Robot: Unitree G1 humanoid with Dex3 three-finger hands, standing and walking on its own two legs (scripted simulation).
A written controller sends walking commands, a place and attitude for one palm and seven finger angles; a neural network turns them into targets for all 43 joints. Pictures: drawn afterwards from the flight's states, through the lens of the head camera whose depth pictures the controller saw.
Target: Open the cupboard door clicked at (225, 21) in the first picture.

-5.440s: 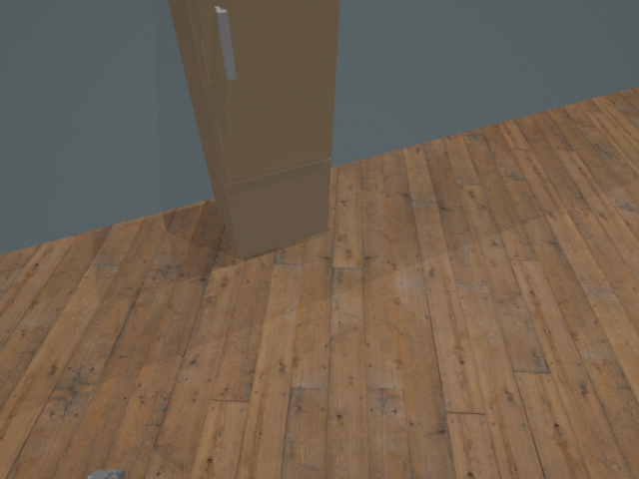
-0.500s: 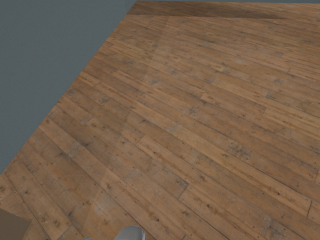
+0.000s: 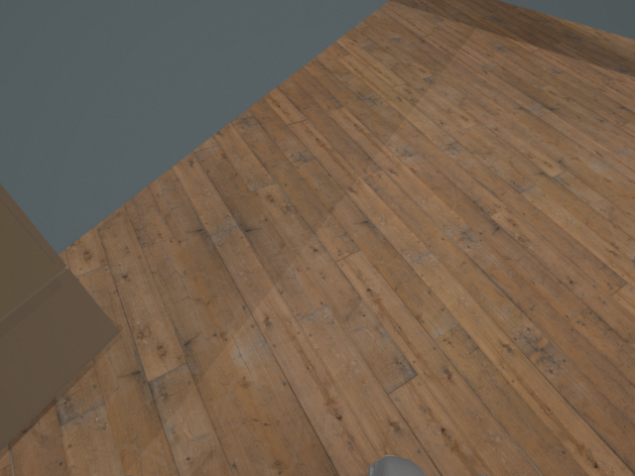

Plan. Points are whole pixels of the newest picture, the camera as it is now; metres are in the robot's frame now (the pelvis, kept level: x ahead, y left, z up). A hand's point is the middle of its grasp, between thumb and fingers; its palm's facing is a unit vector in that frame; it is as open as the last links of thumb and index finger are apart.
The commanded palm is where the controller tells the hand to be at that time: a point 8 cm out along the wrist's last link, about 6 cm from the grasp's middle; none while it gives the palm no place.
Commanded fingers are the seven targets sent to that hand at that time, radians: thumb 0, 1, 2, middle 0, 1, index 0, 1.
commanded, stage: turn to face it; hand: left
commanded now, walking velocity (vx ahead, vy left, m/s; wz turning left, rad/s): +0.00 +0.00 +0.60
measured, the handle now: out of the picture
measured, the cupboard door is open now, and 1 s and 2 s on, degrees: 0 0 0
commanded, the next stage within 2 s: take the last steps up to it in 1.64 s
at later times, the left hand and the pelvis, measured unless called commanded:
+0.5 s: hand out of the picture +0.01 +0.18 -0.15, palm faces +0.31 -0.91 -0.26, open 7.3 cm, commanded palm none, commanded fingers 0.00 0.90 0.90 -0.20 -0.30 -0.20 -0.30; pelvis -0.01 -0.04 +0.00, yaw +20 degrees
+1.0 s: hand out of the picture -0.08 +0.24 -0.16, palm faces +0.60 -0.76 -0.25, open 7.3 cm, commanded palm none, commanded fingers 0.00 0.90 0.90 -0.20 -0.30 -0.20 -0.30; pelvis -0.04 +0.01 +0.00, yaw +37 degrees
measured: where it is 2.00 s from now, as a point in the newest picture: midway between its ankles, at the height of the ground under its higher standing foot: outside the picture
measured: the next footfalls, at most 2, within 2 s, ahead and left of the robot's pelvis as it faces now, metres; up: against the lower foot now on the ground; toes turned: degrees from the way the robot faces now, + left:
right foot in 0.24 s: +0.07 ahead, -0.15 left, +0.00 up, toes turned +7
left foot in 0.64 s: -0.04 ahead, +0.11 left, +0.00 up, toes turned +31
